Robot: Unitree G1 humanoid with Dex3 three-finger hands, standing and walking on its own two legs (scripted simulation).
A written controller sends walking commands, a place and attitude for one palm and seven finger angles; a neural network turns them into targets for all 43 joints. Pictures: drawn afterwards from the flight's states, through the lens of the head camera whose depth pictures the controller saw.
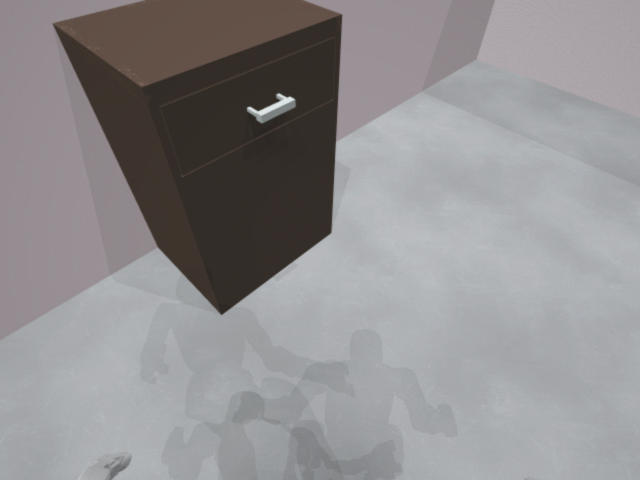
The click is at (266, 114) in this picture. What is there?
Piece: drawer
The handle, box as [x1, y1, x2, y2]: [247, 94, 295, 122]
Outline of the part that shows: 295,101 291,97 287,98 280,94 276,94 276,97 280,99 280,101 259,111 256,111 251,107 248,107 247,111 253,114 257,120 263,122 294,107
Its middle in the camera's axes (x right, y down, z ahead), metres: -0.13 -0.33 +0.98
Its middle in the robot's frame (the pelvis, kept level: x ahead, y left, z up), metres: +0.95 +0.17 -0.04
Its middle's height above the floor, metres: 0.73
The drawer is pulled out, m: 0.00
